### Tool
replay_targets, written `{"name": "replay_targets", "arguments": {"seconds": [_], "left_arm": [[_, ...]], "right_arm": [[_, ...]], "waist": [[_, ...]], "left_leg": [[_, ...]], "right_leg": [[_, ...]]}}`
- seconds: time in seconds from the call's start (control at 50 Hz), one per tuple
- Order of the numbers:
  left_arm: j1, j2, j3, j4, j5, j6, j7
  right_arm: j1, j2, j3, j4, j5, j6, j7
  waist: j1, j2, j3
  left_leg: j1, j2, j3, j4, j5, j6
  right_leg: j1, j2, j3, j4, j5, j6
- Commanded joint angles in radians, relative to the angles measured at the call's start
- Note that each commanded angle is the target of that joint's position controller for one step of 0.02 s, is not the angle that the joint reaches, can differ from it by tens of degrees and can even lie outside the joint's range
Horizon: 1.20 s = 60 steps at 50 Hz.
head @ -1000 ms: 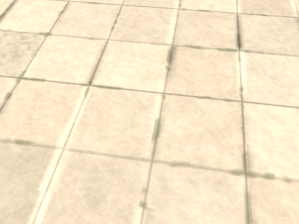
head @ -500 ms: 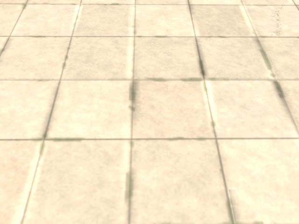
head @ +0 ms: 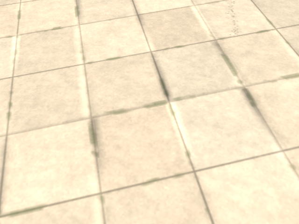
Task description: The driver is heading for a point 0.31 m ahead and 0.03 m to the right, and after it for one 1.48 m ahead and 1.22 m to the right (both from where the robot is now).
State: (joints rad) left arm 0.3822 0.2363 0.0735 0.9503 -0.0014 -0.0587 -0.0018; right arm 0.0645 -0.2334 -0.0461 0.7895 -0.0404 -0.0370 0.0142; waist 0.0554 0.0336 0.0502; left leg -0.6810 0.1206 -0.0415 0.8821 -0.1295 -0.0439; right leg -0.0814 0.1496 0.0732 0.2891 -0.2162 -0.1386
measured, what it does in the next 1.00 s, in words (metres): walks ahead, turning right: left foot, then right foot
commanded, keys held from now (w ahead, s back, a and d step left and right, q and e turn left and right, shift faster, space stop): e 0.60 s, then w+e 0.40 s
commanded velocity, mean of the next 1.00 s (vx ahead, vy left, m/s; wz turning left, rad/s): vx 0.19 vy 0.00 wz -0.59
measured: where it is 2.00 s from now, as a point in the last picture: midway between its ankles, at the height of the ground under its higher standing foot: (252, 190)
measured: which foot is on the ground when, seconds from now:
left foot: up 0.00-0.16, down 0.18-0.64, up 0.66-1.00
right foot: down 0.00-0.20, up 0.22-0.62, down 0.64-1.00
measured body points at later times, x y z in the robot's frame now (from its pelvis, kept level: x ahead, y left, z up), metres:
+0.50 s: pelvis +0.14 +0.04 -0.01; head +0.17 +0.04 +0.44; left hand +0.34 +0.27 -0.13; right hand +0.17 -0.25 -0.11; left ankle +0.24 +0.11 -0.74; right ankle +0.10 -0.08 -0.68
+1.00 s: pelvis +0.20 -0.02 +0.00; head +0.20 -0.04 +0.45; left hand +0.37 +0.21 -0.11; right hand +0.17 -0.33 -0.11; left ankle +0.36 +0.05 -0.70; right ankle +0.09 -0.06 -0.74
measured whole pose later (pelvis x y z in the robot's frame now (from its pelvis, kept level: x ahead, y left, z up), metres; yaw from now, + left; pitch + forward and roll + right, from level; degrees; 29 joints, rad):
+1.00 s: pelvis +0.20 -0.02 +0.00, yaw -36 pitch +2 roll +1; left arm 0.44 0.27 0.06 0.77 0.01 -0.03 -0.02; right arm 0.18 -0.31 -0.07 0.73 -0.03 0.01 0.04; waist 0.05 0.04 -0.03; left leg -0.54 0.04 -0.02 0.74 -0.18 -0.06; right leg -0.07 0.09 0.17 0.29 -0.25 -0.08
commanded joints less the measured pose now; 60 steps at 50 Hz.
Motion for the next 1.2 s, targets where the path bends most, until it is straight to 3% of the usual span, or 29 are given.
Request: {"name": "replay_targets", "arguments": {"seconds": [0.02, 0.1, 0.16, 0.18, 0.2, 0.22, 0.24, 0.26, 0.28, 0.32, 0.38, 0.46, 0.58, 0.62, 0.64, 0.66, 0.68, 0.7, 0.72, 0.78, 0.82, 1.0, 1.06, 1.1, 1.12, 1.14, 1.16, 1.18, 1.2], "left_arm": [[0.083, 0.149, 0.028, -0.045, 0.002, 0.003, 0.010], [0.099, 0.154, 0.029, -0.066, 0.017, 0.024, 0.025], [-0.017, 0.188, 0.040, -0.118, 0.016, 0.015, 0.026], [-0.054, 0.172, 0.035, -0.146, -0.004, 0.003, 0.017], [-0.003, 0.081, 0.014, -0.189, -0.024, 0.000, 0.021], [0.168, 0.120, 0.026, -0.191, -0.038, 0.020, 0.036], [0.166, 0.171, 0.034, -0.135, 0.002, 0.046, 0.041], [0.079, 0.171, 0.036, -0.141, 0.022, 0.060, 0.027], [0.042, 0.146, 0.034, -0.151, 0.025, 0.072, 0.015], [0.030, 0.123, 0.028, -0.160, 0.032, 0.104, -0.009], [-0.001, 0.118, 0.025, -0.187, 0.021, 0.120, -0.019], [-0.102, 0.112, 0.012, -0.239, 0.028, 0.138, -0.034], [-0.167, 0.116, -0.002, -0.297, 0.016, 0.129, -0.053], [-0.100, 0.114, 0.000, -0.282, 0.014, 0.116, -0.054], [-0.039, 0.131, 0.006, -0.258, 0.019, 0.108, -0.049], [0.003, 0.207, 0.021, -0.260, 0.030, 0.101, -0.035], [0.006, 0.341, 0.057, -0.287, 0.036, 0.103, -0.021], [-0.015, 0.275, 0.043, -0.270, 0.041, 0.105, -0.005], [-0.073, 0.236, 0.027, -0.275, 0.029, 0.102, 0.004], [-0.111, 0.179, 0.011, -0.284, 0.018, 0.062, -0.006], [-0.053, 0.183, 0.014, -0.263, 0.010, 0.040, -0.015], [0.084, 0.219, 0.034, -0.222, 0.019, 0.013, -0.007], [0.038, 0.234, 0.039, -0.236, 0.022, 0.005, -0.006], [-0.023, 0.232, 0.038, -0.246, 0.016, 0.001, -0.007], [-0.029, 0.196, 0.027, -0.250, 0.009, -0.008, -0.011], [-0.035, 0.108, 0.004, -0.295, -0.019, -0.013, -0.013], [-0.011, 0.139, 0.005, -0.306, 0.009, -0.006, -0.009], [-0.007, 0.161, 0.009, -0.268, 0.025, 0.006, -0.009], [-0.033, 0.152, 0.006, -0.250, 0.029, 0.008, -0.023]], "right_arm": [[-0.060, -0.058, -0.003, -0.083, 0.010, -0.005, -0.003], [-0.110, -0.082, 0.006, -0.116, 0.021, -0.016, -0.013], [0.102, -0.145, -0.010, -0.062, 0.022, -0.038, -0.032], [0.229, -0.177, -0.018, -0.040, 0.010, -0.057, -0.042], [0.295, -0.243, -0.024, -0.052, -0.002, -0.059, -0.052], [0.258, -0.262, -0.036, -0.074, 0.022, -0.037, -0.041], [0.181, -0.171, -0.021, -0.105, 0.031, -0.019, -0.035], [0.129, -0.094, 0.002, -0.116, 0.035, -0.013, -0.037], [0.089, -0.073, 0.013, -0.117, 0.026, -0.004, -0.042], [0.087, -0.107, 0.005, -0.107, 0.018, 0.003, -0.051], [0.107, -0.131, -0.006, -0.102, 0.010, -0.001, -0.047], [0.107, -0.147, -0.016, -0.108, 0.010, 0.015, -0.047], [0.136, -0.211, -0.042, -0.107, 0.006, 0.044, -0.033], [0.142, -0.219, -0.049, -0.108, 0.014, 0.057, -0.027], [0.161, -0.192, -0.048, -0.104, 0.009, 0.065, -0.021], [0.174, -0.090, -0.024, -0.124, 0.009, 0.073, -0.008], [0.050, -0.126, -0.027, -0.200, 0.000, 0.078, -0.018], [-0.011, -0.173, -0.041, -0.213, 0.007, 0.071, -0.013], [0.039, -0.175, -0.045, -0.195, 0.020, 0.060, -0.002], [0.141, -0.173, -0.051, -0.116, -0.008, 0.044, 0.017], [0.117, -0.151, -0.048, -0.120, -0.003, 0.045, 0.023], [-0.065, -0.130, -0.031, -0.182, 0.013, 0.021, 0.023], [-0.012, -0.146, -0.031, -0.186, 0.022, 0.006, 0.015], [0.133, -0.155, -0.036, -0.150, 0.024, -0.012, -0.005], [0.244, -0.203, -0.051, -0.126, 0.010, -0.027, -0.020], [0.383, -0.328, -0.076, -0.122, -0.018, -0.032, -0.035], [0.384, -0.353, -0.083, -0.104, -0.010, -0.024, -0.032], [0.316, -0.259, -0.061, -0.114, -0.004, -0.019, -0.027], [0.267, -0.191, -0.044, -0.117, 0.005, -0.022, -0.021]], "waist": [[0.009, -0.106, -0.036], [0.025, -0.136, -0.051], [-0.088, -0.143, -0.113], [-0.152, -0.096, -0.182], [-0.133, 0.105, -0.328], [-0.047, 0.255, -0.503], [-0.026, 0.073, -0.413], [-0.037, 0.003, -0.270], [-0.018, 0.007, -0.187], [-0.012, 0.094, -0.117], [-0.008, 0.091, -0.138], [-0.027, 0.115, -0.116], [-0.060, 0.126, -0.117], [-0.029, 0.081, -0.130], [-0.009, -0.008, -0.108], [0.002, -0.291, -0.065], [0.038, -0.302, 0.041], [0.024, -0.197, 0.100], [-0.031, -0.215, 0.102], [-0.063, -0.156, 0.009], [-0.050, -0.117, -0.014], [0.032, -0.154, 0.021], [-0.010, -0.167, 0.008], [-0.099, -0.130, -0.026], [-0.150, -0.047, -0.094], [-0.204, 0.208, -0.223], [-0.151, 0.300, -0.214], [-0.107, 0.128, -0.093], [-0.089, 0.034, -0.024]], "left_leg": [[0.028, -0.087, 0.072, -0.088, 0.073, 0.003], [0.087, -0.147, 0.054, -0.238, 0.061, 0.030], [0.396, -0.173, 0.029, -0.440, 0.110, 0.080], [0.623, -0.066, -0.038, -0.497, 0.329, 0.112], [0.867, 0.244, -0.258, -0.381, 0.882, 0.172], [0.934, 0.427, -0.530, -0.386, 1.064, 0.337], [0.808, 0.366, -0.470, -0.424, 0.843, 0.336], [0.675, 0.277, -0.317, -0.468, 0.665, 0.303], [0.579, 0.208, -0.222, -0.519, 0.515, 0.261], [0.453, 0.139, -0.097, -0.576, 0.419, 0.249], [0.429, 0.147, -0.039, -0.598, 0.355, 0.271], [0.412, 0.165, -0.001, -0.651, 0.023, 0.267], [0.403, 0.202, 0.055, -0.612, -0.118, 0.226], [0.334, 0.190, 0.109, -0.537, -0.209, 0.161], [0.226, 0.147, 0.164, -0.427, -0.360, 0.094], [0.020, 0.012, 0.284, -0.089, -0.524, 0.014], [-0.141, -0.117, 0.126, 0.036, -0.489, 0.001], [-0.128, -0.062, 0.027, 0.090, -0.344, 0.012], [-0.105, -0.060, 0.022, 0.078, -0.238, 0.014], [-0.018, -0.066, 0.040, 0.110, -0.093, 0.009], [-0.037, -0.071, 0.038, 0.086, -0.062, 0.007], [0.016, -0.095, 0.021, -0.222, -0.069, -0.017], [0.213, -0.115, 0.019, -0.308, -0.117, 0.010], [0.491, -0.144, 0.041, -0.417, -0.088, 0.033], [0.689, -0.076, -0.027, -0.459, -0.130, 0.054], [0.926, 0.200, -0.389, -0.586, -0.466, 0.126], [0.886, 0.313, -0.723, -0.702, -0.594, 0.184], [0.768, 0.289, -0.636, -0.691, -0.635, 0.194], [0.674, 0.236, -0.500, -0.689, -0.519, 0.190]], "right_leg": [[0.029, -0.217, 0.146, 0.046, 0.811, -0.032], [0.102, -0.217, 0.204, 0.146, 0.824, -0.011], [0.038, -0.180, 0.241, 0.337, 0.836, 0.050], [-0.076, -0.137, 0.232, 0.520, 0.660, 0.073], [-0.251, -0.028, 0.100, 0.822, -0.138, 0.092], [-0.355, 0.038, 0.039, 1.029, -0.485, 0.101], [-0.393, -0.040, 0.050, 1.089, -0.390, 0.107], [-0.409, -0.066, 0.030, 1.060, -0.333, 0.123], [-0.410, -0.095, 0.016, 1.013, -0.298, 0.139], [-0.371, -0.107, -0.017, 0.984, -0.241, 0.161], [-0.365, -0.108, -0.033, 0.935, -0.212, 0.163], [-0.374, -0.153, -0.064, 0.763, -0.165, 0.157], [-0.208, -0.150, -0.140, 0.461, -0.209, 0.112], [-0.057, -0.120, -0.162, 0.269, -0.152, 0.072], [0.037, -0.135, -0.077, 0.145, -0.171, 0.045], [0.078, -0.388, 0.317, -0.068, -0.445, -0.020], [-0.092, -0.524, 0.631, -0.187, -0.665, -0.147], [-0.133, -0.476, 0.540, -0.210, -0.674, -0.136], [-0.145, -0.418, 0.455, -0.214, -0.598, -0.104], [-0.057, -0.303, 0.288, -0.167, -0.275, -0.072], [0.005, -0.300, 0.285, -0.155, -0.210, -0.081], [0.036, -0.310, 0.349, -0.077, -0.101, -0.118], [-0.052, -0.306, 0.387, -0.013, 0.010, -0.084], [-0.179, -0.254, 0.371, 0.098, 0.074, -0.037], [-0.267, -0.176, 0.308, 0.274, 0.066, -0.004], [-0.474, -0.035, 0.125, 0.617, -0.133, 0.052], [-0.618, -0.006, 0.065, 0.792, -0.342, 0.053], [-0.631, -0.087, 0.093, 0.877, -0.262, 0.039], [-0.605, -0.117, 0.081, 0.863, -0.180, 0.040]]}}
Keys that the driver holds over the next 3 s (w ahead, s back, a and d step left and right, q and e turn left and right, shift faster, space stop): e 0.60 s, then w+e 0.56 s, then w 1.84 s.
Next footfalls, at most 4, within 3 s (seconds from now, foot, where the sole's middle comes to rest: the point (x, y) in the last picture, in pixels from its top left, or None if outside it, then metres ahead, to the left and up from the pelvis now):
0.18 left None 0.28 0.11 -0.78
0.64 right None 0.12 -0.07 -0.78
1.12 left None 0.42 -0.01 -0.78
1.58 right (257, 221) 0.48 -0.37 -0.78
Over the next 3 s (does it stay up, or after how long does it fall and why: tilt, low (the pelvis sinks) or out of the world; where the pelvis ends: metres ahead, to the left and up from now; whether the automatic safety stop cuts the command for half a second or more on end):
stays up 0.95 -0.78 0.00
